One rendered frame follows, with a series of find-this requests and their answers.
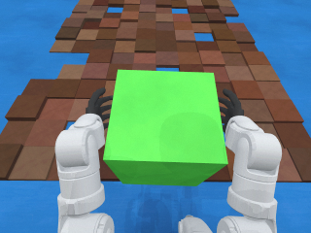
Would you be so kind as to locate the robot left upper arm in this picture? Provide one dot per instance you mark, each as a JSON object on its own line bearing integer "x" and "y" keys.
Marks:
{"x": 92, "y": 223}

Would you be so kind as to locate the right robot hand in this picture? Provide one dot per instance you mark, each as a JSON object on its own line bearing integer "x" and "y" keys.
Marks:
{"x": 233, "y": 109}

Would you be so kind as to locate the carton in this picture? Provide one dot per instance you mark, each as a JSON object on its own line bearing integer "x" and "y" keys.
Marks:
{"x": 165, "y": 128}

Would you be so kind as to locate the robot left forearm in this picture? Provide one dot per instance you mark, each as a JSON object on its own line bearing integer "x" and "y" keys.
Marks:
{"x": 77, "y": 162}

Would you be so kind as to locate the right robot thigh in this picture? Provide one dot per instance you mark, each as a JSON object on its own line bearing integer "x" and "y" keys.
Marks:
{"x": 192, "y": 224}

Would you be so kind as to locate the robot right forearm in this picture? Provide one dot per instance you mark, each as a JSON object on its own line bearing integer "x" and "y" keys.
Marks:
{"x": 255, "y": 170}

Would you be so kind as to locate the robot right upper arm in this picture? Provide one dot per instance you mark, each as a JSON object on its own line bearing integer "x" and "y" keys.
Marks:
{"x": 239, "y": 224}

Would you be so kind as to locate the left robot hand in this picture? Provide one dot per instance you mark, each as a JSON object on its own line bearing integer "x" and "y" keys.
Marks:
{"x": 94, "y": 103}

